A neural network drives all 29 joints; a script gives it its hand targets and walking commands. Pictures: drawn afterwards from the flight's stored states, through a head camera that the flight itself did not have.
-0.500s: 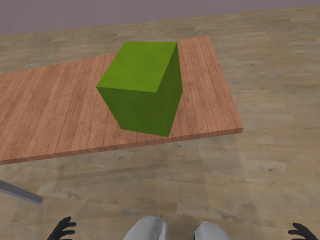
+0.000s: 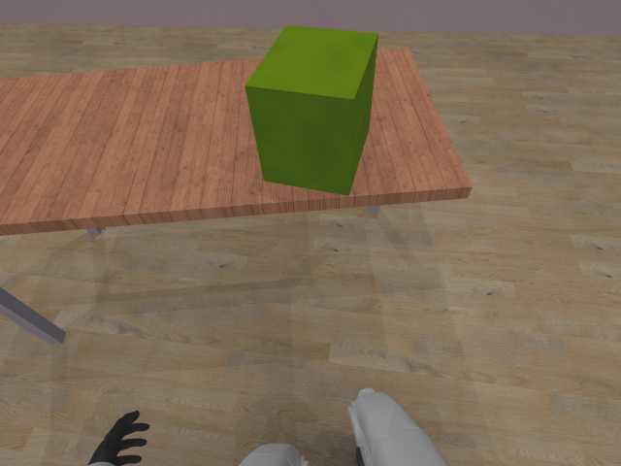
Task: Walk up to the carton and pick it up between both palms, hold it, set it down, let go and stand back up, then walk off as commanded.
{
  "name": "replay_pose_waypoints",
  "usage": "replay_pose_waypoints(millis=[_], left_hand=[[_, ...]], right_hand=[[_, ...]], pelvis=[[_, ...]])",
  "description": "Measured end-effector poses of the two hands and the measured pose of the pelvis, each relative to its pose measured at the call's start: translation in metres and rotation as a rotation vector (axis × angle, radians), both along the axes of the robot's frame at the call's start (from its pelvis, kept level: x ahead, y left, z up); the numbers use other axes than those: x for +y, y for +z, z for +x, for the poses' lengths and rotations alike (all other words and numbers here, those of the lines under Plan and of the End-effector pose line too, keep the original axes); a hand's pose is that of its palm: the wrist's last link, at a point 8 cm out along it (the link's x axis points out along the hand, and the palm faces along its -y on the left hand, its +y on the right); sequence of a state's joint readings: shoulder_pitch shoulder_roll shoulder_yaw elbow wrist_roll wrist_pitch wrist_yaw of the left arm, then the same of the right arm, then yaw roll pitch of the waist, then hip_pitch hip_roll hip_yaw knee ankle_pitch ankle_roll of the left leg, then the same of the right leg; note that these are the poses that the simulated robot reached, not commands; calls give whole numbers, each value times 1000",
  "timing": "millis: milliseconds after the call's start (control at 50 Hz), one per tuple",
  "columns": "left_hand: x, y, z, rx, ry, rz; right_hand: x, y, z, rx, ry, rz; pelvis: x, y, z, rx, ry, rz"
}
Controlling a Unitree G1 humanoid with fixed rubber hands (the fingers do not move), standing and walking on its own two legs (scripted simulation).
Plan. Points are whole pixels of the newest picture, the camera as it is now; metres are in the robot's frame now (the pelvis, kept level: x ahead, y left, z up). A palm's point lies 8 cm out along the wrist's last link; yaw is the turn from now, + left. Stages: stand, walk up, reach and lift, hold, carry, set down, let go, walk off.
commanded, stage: walk off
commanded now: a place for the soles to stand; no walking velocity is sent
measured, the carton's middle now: (317, 111) +0.72 +0.01 +0.02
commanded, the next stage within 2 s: stand in 1.40 s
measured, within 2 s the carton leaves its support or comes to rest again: neither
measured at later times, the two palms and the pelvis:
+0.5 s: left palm out of the picture -0.10 +0.28 -0.08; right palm out of the picture -0.07 -0.36 -0.11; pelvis -0.15 -0.04 +0.00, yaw -1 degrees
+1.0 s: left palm out of the picture -0.18 +0.36 -0.10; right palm out of the picture -0.21 -0.27 -0.08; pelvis -0.28 +0.05 +0.01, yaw +1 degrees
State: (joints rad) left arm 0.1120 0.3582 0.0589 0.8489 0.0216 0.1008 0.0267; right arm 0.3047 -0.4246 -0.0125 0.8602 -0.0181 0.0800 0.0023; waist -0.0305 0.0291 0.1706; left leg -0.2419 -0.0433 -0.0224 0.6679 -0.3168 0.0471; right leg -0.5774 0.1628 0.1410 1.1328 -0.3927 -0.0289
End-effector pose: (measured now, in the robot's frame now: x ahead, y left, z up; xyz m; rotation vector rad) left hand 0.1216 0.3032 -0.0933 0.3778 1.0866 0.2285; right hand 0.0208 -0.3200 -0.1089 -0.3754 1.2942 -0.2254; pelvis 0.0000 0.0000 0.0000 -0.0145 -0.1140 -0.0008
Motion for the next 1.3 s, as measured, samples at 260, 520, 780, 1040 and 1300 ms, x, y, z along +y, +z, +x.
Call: replay_pose_waypoints(millis=[260,520,780,1040,1300], left_hand=[[9,-9,-137,161,18,18],[-20,21,-222,118,20,93],[10,13,-233,-33,-14,76],[64,-5,-323,82,-7,-6],[69,1,-385,170,12,-8]], right_hand=[[1,13,-6,-194,61,-23],[-43,-5,-97,-158,57,24],[-23,-5,-171,-81,114,-17],[55,36,-233,-140,82,-40],[58,46,-234,-213,86,-40]], pelvis=[[-4,0,-73,52,-11,-1],[-38,2,-160,1,-6,81],[-3,-8,-230,44,30,54],[51,12,-285,62,8,-35],[51,18,-295,81,4,-31]])
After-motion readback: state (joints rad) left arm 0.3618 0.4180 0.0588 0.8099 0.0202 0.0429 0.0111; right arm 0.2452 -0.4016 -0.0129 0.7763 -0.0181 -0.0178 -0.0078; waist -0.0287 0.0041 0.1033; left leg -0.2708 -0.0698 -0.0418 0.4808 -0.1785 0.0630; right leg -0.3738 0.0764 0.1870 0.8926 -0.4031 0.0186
